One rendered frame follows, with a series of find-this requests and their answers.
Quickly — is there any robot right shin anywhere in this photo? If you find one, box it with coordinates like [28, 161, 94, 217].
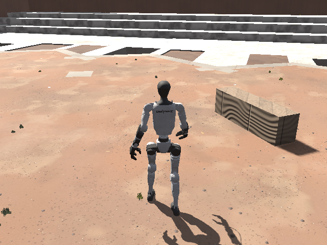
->
[171, 174, 179, 209]

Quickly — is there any robot right hand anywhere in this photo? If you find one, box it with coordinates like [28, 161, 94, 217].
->
[176, 130, 188, 139]

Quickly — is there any robot left shin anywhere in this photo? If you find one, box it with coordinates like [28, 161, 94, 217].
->
[147, 164, 155, 194]

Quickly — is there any robot left hand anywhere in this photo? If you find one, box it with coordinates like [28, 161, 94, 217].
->
[130, 146, 141, 160]

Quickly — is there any robot left forearm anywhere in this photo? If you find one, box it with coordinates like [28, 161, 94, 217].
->
[132, 124, 144, 148]

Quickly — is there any robot shin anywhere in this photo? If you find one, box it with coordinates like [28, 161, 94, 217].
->
[171, 174, 179, 209]
[147, 164, 155, 194]

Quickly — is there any left robot upper arm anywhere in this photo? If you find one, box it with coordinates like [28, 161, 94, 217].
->
[140, 103, 153, 132]

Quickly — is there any robot right forearm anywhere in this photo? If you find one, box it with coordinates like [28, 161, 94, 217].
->
[182, 122, 189, 135]

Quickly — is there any right robot upper arm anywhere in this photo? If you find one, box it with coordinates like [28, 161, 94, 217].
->
[174, 103, 188, 129]

